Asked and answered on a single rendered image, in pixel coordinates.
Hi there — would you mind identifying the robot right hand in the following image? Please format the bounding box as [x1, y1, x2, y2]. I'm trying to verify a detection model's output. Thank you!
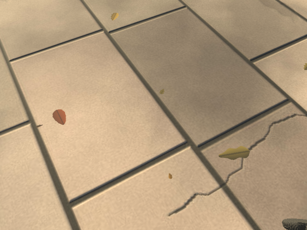
[282, 218, 307, 230]

